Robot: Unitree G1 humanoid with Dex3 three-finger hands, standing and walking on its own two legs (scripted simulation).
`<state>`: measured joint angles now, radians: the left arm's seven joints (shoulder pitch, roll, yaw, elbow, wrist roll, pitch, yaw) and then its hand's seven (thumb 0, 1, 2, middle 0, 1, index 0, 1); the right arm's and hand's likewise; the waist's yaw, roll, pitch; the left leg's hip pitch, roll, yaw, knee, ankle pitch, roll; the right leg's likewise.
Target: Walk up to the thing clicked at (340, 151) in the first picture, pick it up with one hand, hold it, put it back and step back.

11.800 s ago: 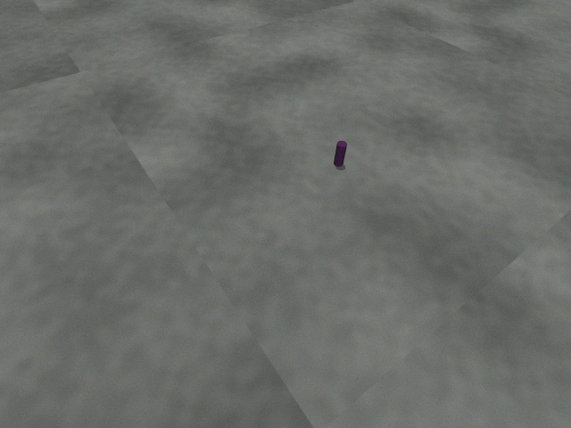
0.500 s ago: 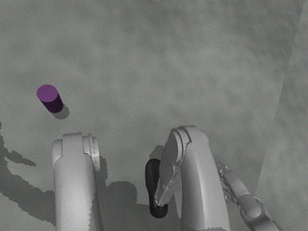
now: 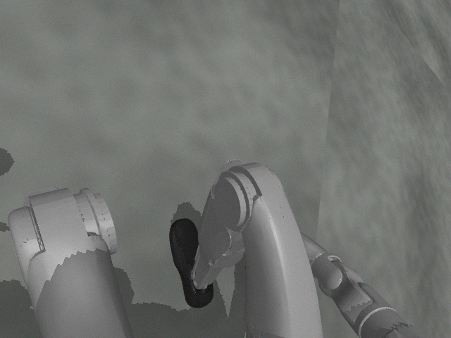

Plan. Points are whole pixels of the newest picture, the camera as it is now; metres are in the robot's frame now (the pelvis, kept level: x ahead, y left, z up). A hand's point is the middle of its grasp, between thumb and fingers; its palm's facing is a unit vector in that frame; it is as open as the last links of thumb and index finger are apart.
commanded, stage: close in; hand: left
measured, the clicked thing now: out of the picture +0.44 +0.27 -0.22
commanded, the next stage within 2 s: close in 0.52 s
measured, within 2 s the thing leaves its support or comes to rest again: leaves its support in 1.76 s
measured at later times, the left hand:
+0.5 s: hand out of the picture +0.41 +0.27 -0.18, palm faces +0.29 -0.96 +0.01, open 17.1 cm
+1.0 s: hand out of the picture +0.42 +0.26 -0.19, palm faces +0.31 -0.95 +0.00, open 11.9 cm
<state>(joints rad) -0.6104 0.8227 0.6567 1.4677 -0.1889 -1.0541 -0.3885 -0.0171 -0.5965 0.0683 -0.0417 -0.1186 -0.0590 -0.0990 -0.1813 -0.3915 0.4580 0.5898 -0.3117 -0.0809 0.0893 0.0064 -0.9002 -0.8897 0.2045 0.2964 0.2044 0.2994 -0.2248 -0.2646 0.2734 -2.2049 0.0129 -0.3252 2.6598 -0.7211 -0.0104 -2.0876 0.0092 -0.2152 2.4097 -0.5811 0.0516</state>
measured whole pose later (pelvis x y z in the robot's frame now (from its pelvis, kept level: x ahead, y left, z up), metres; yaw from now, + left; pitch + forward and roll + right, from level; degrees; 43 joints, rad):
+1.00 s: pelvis -0.01 +0.01 +0.00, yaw -3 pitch +10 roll -19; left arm -0.64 0.85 0.48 1.52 -0.06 -1.19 0.03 -0.01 0.13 0.45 -0.34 -0.33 -0.31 -0.35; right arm -0.21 -0.38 0.55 0.56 -0.40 0.01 0.15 0.00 -0.87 -0.89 0.20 0.30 0.20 0.30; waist -0.27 -0.30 0.34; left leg -2.19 0.02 -0.40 2.68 -0.73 0.00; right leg -2.04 0.04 -0.27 2.37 -0.56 0.08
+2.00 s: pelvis +0.00 +0.00 +0.01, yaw -1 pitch +14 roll -18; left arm -0.60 0.74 0.41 1.20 -0.04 -1.00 0.04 0.03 -0.05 1.14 -0.90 -1.08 -0.90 -1.09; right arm -0.13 -0.36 0.43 0.57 -0.33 0.04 0.17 0.00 -0.88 -0.90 0.20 0.30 0.20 0.30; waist -0.22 -0.23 0.24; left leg -2.21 0.01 -0.35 2.62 -0.71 0.00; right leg -2.06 0.02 -0.24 2.35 -0.57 0.06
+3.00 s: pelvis +0.02 -0.01 +0.07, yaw +8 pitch +32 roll -7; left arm -0.57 0.43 0.40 0.85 -0.13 -0.63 -0.18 0.03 -0.05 1.14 -0.92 -1.05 -0.92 -1.06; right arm 0.04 -0.30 0.08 0.63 -0.09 0.04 0.07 0.01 -0.89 -0.89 0.20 0.30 0.20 0.30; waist -0.12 -0.03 -0.08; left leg -2.19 0.02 -0.12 2.34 -0.72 -0.01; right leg -2.15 -0.05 -0.08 2.25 -0.66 0.01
